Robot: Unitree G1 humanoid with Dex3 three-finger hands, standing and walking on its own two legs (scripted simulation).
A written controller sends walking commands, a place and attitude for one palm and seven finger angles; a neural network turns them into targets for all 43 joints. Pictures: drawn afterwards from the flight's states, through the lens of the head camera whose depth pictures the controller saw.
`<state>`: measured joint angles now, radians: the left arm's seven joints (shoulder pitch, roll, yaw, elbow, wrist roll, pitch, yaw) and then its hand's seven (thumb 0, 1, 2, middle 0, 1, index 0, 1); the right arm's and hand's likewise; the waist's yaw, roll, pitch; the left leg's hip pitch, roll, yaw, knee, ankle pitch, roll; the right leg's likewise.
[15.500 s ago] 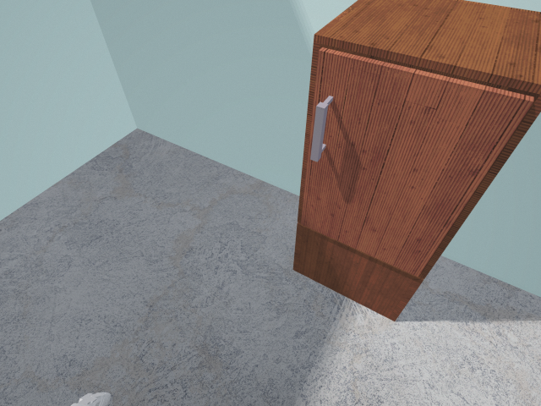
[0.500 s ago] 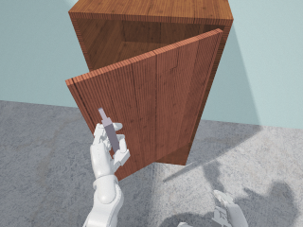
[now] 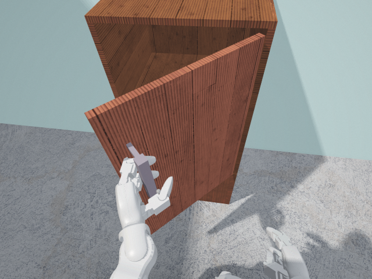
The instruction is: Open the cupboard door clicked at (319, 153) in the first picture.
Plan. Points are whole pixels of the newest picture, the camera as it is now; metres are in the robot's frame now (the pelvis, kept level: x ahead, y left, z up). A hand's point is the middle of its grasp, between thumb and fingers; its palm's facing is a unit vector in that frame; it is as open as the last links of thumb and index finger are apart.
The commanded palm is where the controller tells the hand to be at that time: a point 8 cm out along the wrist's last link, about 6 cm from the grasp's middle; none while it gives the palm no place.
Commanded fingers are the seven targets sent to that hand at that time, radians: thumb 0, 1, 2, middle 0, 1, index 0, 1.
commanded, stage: open thumb and fingers to let go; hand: left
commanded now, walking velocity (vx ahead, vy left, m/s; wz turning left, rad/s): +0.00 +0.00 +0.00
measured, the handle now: (143, 173) +0.32 +0.11 +0.06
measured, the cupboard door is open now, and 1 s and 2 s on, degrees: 46 47 47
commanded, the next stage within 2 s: slide the hand sideways off the handle in 0.52 s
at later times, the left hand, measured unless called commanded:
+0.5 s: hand (159, 190) +0.29 +0.07 +0.06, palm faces +0.24 -0.97 -0.01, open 14.7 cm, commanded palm +0.25 +0.12 +0.06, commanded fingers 0.00 -0.50 0.30 -0.15 -0.30 -0.15 -0.30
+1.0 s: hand (152, 211) +0.24 +0.08 +0.06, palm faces -0.18 -0.98 +0.04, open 16.2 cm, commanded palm +0.22 +0.14 +0.06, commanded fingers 0.00 -0.50 0.30 -0.15 -0.30 -0.15 -0.30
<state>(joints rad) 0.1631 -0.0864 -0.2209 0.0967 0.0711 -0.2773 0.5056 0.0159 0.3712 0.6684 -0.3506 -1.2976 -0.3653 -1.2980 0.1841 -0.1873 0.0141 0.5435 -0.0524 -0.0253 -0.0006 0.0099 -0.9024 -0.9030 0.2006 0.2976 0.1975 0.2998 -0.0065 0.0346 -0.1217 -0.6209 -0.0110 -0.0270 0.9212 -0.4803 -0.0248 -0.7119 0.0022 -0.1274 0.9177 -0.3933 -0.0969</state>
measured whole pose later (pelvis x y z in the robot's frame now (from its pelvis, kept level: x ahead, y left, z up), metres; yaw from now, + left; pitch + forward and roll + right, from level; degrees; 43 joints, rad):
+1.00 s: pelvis +0.00 +0.04 -0.01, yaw -2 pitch +10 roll +0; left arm 0.27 0.03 -0.26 -0.06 -0.03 -0.25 0.05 -0.01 -0.50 0.30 -0.16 -0.32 -0.18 -0.33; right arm 0.27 -0.22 0.03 0.41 0.00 -0.06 0.01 0.01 -0.90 -0.90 0.20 0.30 0.20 0.30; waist -0.01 0.03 -0.11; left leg -0.65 -0.03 0.02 0.98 -0.51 0.03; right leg -0.74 -0.02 -0.08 0.96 -0.40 -0.04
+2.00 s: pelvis +0.00 +0.04 -0.03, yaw -1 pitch +13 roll -2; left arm 0.62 0.20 -0.03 -0.34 -0.20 -0.31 -0.21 -0.01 -0.50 0.30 -0.15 -0.30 -0.16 -0.30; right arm 0.26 -0.23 0.02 0.36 0.03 -0.08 -0.05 0.01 -0.90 -0.90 0.20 0.30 0.20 0.30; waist 0.01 0.05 -0.14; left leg -0.78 -0.01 -0.02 1.15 -0.59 0.02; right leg -0.85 0.00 -0.12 1.08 -0.46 -0.05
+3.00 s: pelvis +0.03 +0.06 +0.05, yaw -2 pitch -3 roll -1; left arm 0.53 0.33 0.25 -0.43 -0.05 -0.04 0.12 0.00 0.39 0.68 -0.19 -0.30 -0.19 -0.30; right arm 0.22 -0.22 0.06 0.59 0.00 -0.13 -0.07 0.01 -0.90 -0.90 0.20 0.30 0.20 0.30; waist 0.06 0.07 -0.01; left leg -0.08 -0.04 0.01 0.46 -0.33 0.05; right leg -0.17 0.00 -0.07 0.44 -0.22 -0.01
